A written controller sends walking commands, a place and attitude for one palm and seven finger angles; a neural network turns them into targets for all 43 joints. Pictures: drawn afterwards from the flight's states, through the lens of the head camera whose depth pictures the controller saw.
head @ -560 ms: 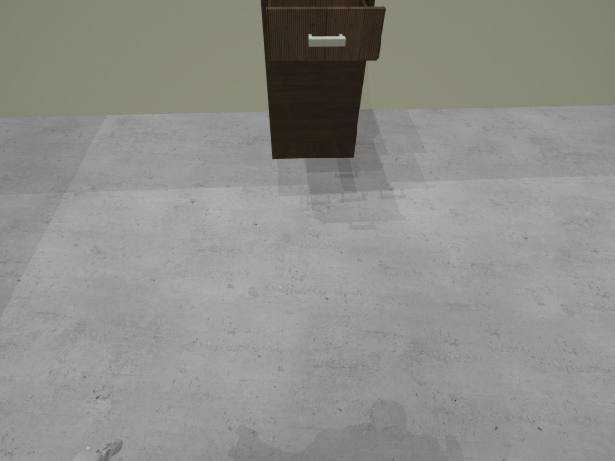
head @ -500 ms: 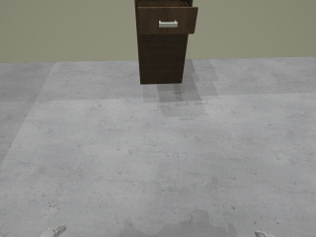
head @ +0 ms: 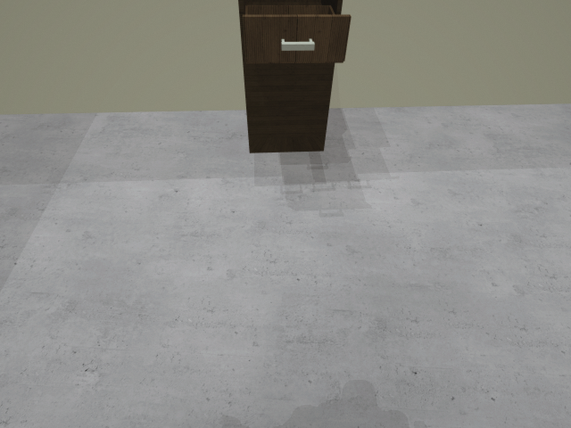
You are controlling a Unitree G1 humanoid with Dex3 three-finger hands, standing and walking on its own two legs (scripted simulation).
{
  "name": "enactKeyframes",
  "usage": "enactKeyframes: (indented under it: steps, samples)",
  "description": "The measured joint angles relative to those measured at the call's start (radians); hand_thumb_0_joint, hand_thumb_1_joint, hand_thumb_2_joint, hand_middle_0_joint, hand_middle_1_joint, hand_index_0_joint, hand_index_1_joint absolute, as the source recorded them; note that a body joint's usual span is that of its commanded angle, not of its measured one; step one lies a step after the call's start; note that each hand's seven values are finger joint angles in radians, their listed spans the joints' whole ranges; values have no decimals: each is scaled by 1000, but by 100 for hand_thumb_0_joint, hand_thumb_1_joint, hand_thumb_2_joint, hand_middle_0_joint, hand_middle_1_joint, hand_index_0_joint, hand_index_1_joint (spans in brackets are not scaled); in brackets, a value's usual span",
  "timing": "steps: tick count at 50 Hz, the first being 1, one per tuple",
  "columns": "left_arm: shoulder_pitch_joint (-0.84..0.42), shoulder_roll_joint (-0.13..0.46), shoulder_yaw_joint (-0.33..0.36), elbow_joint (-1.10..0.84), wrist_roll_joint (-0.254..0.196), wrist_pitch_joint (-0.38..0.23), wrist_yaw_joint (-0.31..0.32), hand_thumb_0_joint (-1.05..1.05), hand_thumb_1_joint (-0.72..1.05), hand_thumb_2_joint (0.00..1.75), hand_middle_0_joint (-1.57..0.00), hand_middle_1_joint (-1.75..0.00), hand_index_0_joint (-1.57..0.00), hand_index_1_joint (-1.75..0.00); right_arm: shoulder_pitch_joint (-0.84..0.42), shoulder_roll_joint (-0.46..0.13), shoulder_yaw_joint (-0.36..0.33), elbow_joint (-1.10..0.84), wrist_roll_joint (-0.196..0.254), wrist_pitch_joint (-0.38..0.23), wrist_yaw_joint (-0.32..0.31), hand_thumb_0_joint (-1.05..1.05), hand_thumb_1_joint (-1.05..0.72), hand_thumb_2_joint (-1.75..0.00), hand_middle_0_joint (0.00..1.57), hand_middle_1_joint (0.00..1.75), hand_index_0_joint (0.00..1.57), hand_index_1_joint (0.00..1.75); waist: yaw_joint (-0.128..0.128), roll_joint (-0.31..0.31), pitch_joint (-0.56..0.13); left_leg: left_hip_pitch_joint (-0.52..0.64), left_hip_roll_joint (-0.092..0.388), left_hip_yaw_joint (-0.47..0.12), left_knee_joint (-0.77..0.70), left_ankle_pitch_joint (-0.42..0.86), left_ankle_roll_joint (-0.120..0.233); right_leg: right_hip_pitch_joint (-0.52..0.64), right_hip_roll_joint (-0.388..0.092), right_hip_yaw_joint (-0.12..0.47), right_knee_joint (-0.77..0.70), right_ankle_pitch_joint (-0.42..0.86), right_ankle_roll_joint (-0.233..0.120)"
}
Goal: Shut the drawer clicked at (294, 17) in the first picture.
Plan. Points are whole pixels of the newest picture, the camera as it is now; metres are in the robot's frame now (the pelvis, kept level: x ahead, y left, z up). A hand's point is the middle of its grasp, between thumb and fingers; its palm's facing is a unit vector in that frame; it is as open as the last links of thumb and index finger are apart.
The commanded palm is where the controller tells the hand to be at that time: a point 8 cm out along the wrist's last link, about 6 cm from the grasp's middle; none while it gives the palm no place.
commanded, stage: stand and wait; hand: left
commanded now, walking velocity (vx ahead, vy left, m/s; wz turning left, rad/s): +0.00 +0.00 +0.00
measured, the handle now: (297, 43) +1.35 +0.04 -0.04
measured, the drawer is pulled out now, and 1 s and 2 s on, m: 0.28 0.28 0.28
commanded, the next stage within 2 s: look at it before walking up in 0.38 s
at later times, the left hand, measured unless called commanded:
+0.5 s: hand out of the picture +0.07 +0.24 -0.15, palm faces -0.04 -0.95 -0.32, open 7.4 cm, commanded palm none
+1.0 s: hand out of the picture +0.05 +0.24 -0.16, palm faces -0.03 -0.95 -0.32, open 7.4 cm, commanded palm none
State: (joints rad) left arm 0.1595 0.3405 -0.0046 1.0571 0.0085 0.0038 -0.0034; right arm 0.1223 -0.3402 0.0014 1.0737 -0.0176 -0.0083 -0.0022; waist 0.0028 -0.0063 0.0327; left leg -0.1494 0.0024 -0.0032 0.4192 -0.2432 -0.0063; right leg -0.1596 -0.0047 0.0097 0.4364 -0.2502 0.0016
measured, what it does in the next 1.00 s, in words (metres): stands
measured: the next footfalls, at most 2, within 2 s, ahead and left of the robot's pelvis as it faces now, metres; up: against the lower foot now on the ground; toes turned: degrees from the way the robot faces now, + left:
left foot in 1.90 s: +0.40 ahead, +0.05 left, +0.00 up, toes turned -8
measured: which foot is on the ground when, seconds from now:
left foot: down 0.00-1.00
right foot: down 0.00-1.00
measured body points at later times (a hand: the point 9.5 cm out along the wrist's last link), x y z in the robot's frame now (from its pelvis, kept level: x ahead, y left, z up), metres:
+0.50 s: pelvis -0.01 +0.00 +0.00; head -0.01 +0.00 +0.45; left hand +0.07 +0.29 -0.13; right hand +0.06 -0.30 -0.13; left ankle -0.01 +0.12 -0.74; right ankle -0.01 -0.12 -0.74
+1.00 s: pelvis -0.01 +0.00 +0.00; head -0.01 +0.00 +0.45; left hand +0.06 +0.29 -0.13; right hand +0.06 -0.30 -0.13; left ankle -0.01 +0.12 -0.74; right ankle -0.01 -0.12 -0.74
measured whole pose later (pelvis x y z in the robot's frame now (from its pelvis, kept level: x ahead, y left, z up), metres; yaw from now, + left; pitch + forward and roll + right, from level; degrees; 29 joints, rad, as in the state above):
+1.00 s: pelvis -0.01 +0.00 +0.00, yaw -1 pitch -2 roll +0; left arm 0.15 0.34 -0.01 1.09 0.01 0.00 0.00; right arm 0.12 -0.33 0.01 1.11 -0.01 -0.02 0.00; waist 0.00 -0.01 0.03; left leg -0.14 0.01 0.00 0.36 -0.20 -0.01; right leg -0.15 0.01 0.02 0.39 -0.20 0.00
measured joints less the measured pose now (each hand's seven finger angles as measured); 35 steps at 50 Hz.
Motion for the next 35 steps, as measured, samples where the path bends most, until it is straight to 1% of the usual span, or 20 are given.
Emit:
enactKeyframes:
  steps: [18,35]
  samples:
    - [-21,-2,-2,21,0,-6,-2,0,90,90,-20,-30,-20,-30,14,8,5,38,1,-5,5,0,-91,-90,21,30,20,30,-7,2,-5,0,7,5,-31,34,-5,-4,7,5,-28,35,-4]
    - [-15,-9,-3,27,3,-6,-2,0,90,90,-20,-30,-20,-30,8,12,4,38,2,-10,5,0,-91,-90,21,30,20,30,-3,-2,-5,1,8,9,-44,43,-5,-6,7,9,-38,44,-3]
